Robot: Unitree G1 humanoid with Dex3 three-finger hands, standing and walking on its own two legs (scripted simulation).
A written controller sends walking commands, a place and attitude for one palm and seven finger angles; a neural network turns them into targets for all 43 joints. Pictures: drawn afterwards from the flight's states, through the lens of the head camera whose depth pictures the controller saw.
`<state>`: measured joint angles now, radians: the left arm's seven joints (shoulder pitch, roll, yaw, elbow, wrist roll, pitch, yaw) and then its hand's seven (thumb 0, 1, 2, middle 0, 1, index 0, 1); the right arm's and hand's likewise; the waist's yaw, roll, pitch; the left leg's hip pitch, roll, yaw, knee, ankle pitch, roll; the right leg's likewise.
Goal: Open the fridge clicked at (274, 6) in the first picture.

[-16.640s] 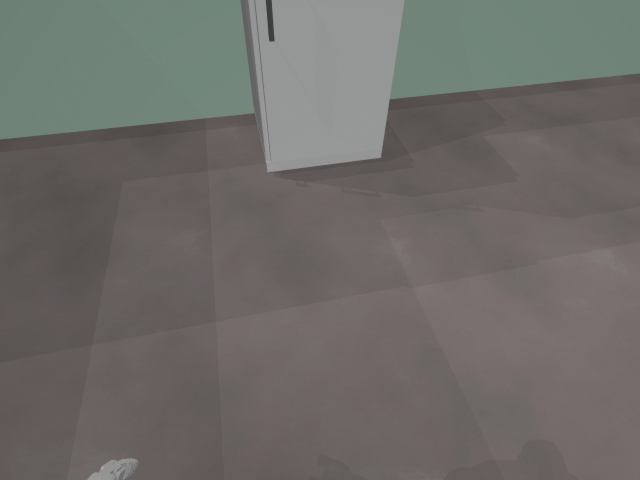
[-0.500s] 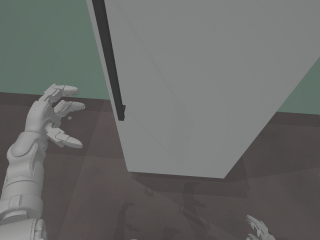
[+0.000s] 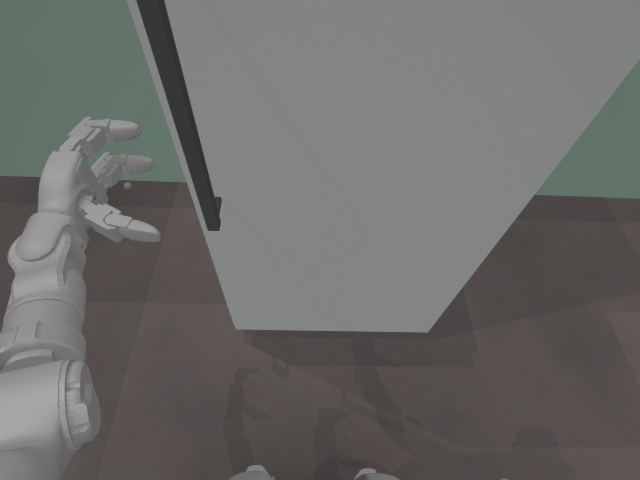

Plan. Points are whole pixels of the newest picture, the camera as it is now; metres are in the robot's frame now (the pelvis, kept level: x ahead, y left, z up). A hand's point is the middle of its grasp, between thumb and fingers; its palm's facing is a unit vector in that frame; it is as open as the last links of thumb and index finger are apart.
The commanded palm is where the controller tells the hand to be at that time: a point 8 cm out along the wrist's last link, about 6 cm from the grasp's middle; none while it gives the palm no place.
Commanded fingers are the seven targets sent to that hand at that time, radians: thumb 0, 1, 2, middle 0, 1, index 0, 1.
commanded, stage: move the hooked fingers beside the handle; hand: left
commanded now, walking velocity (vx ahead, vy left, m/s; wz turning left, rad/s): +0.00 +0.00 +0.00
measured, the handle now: (190, 118) +0.52 +0.16 +0.14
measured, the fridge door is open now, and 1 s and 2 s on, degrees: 0 0 0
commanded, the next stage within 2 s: feel for the door with the fingertips in 1.02 s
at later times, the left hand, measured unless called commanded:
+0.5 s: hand (138, 177) +0.46 +0.23 +0.10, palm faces -0.01 -1.00 +0.00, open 14.0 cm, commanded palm +0.44 +0.28 +0.10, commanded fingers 0.00 -0.50 0.30 -0.30 -1.20 -0.30 -1.20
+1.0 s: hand (146, 173) +0.47 +0.22 +0.09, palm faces -0.01 -1.00 -0.01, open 14.0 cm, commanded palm +0.45 +0.27 +0.10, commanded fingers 0.00 -0.50 0.30 -0.30 -1.20 -0.30 -1.20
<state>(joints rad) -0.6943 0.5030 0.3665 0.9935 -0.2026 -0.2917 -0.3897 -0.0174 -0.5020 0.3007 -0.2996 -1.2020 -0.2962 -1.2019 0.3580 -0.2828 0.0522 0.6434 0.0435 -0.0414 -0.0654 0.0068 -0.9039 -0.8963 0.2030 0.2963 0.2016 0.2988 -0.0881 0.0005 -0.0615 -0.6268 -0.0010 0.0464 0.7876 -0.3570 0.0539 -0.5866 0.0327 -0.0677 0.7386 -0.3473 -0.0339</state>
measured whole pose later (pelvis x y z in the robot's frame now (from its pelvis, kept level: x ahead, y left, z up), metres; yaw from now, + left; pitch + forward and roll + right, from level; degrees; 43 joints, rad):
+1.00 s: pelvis +0.01 +0.00 -0.01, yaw -1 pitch +15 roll -2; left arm -0.79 0.53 0.38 1.09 -0.16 -0.32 -0.36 -0.02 -0.50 0.30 -0.30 -1.20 -0.30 -1.20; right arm 0.38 -0.28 0.05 0.60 0.04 0.03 -0.05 0.00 -0.90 -0.90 0.20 0.30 0.20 0.30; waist -0.12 0.00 -0.08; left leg -0.72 0.01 0.05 0.85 -0.39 0.05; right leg -0.67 0.05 -0.07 0.79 -0.37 -0.04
